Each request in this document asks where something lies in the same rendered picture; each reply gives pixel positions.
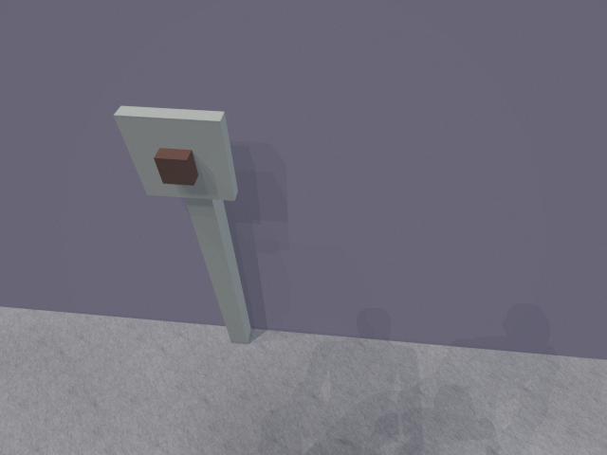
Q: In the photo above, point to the panel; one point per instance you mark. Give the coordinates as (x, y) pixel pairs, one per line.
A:
(144, 131)

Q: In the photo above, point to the button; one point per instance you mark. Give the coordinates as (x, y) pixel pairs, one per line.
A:
(176, 166)

